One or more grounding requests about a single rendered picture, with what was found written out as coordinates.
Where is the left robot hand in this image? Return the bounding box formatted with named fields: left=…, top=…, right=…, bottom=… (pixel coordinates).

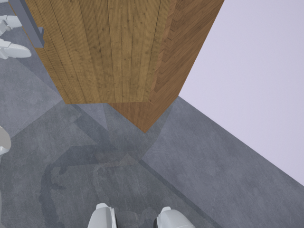
left=0, top=0, right=32, bottom=59

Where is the cupboard door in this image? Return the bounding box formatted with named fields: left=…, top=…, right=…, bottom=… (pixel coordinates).
left=8, top=0, right=171, bottom=104

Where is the robot right shin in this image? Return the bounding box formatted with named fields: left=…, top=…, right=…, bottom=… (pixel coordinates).
left=160, top=207, right=171, bottom=214

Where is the left robot upper arm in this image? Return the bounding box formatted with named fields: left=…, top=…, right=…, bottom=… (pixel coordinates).
left=0, top=126, right=11, bottom=223

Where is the robot left thigh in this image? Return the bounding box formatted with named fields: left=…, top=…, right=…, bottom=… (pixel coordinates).
left=88, top=207, right=117, bottom=228

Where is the handle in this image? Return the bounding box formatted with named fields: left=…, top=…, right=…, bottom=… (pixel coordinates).
left=8, top=0, right=45, bottom=48

